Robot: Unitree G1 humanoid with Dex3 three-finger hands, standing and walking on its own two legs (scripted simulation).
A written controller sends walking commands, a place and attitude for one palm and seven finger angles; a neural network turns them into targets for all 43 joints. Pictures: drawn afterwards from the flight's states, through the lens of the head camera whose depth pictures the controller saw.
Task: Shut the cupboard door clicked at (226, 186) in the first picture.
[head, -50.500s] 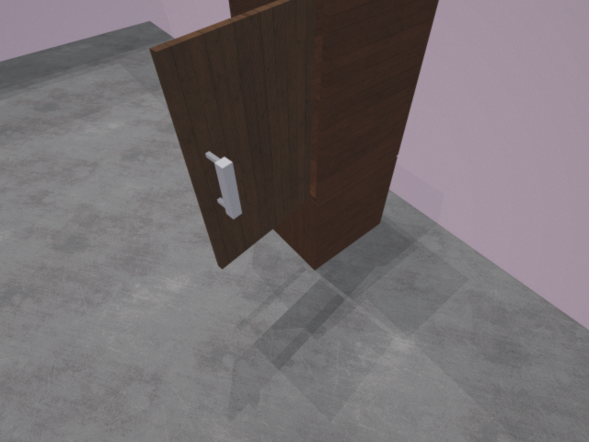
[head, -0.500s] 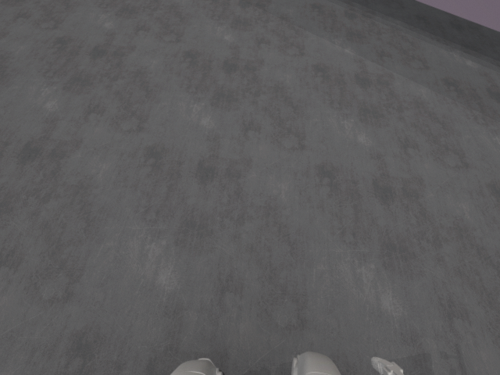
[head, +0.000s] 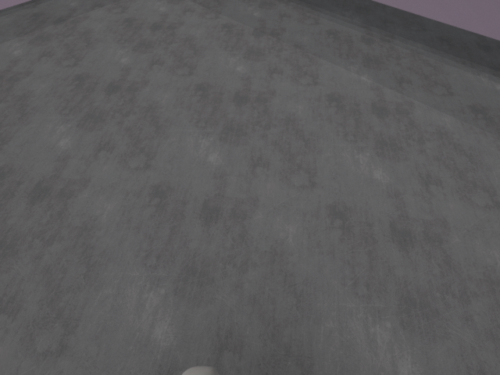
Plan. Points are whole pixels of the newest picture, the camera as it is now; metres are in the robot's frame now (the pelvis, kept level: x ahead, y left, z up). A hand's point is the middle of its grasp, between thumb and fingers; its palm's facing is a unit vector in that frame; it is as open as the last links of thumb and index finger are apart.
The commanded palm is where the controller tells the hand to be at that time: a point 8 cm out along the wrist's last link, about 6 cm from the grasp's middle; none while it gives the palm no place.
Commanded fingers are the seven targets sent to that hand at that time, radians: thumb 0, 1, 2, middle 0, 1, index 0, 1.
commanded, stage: turn to face it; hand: left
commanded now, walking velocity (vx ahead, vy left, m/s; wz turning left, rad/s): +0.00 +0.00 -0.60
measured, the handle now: out of the picture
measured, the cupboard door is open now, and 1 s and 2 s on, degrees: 33 33 33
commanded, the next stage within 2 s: none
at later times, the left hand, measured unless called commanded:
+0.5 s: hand (157, 342) +0.19 +0.20 -0.16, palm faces -0.28 -0.93 -0.24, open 7.4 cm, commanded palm none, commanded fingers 0.00 0.90 0.90 -0.20 -0.30 -0.20 -0.30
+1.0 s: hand (200, 311) +0.25 +0.12 -0.18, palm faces -0.57 -0.80 -0.19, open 7.4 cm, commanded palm none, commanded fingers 0.00 0.90 0.90 -0.20 -0.30 -0.20 -0.30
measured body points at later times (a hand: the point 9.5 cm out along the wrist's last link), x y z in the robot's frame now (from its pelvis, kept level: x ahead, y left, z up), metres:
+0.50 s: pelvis +0.03 +0.02 +0.00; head +0.07 +0.01 +0.44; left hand +0.21 +0.24 -0.14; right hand +0.02 -0.25 -0.14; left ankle +0.04 +0.13 -0.74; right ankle -0.01 -0.12 -0.70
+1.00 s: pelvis +0.05 +0.02 -0.01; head +0.11 +0.01 +0.44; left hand +0.28 +0.17 -0.16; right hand -0.03 -0.23 -0.13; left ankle +0.13 +0.11 -0.74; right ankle -0.03 -0.08 -0.68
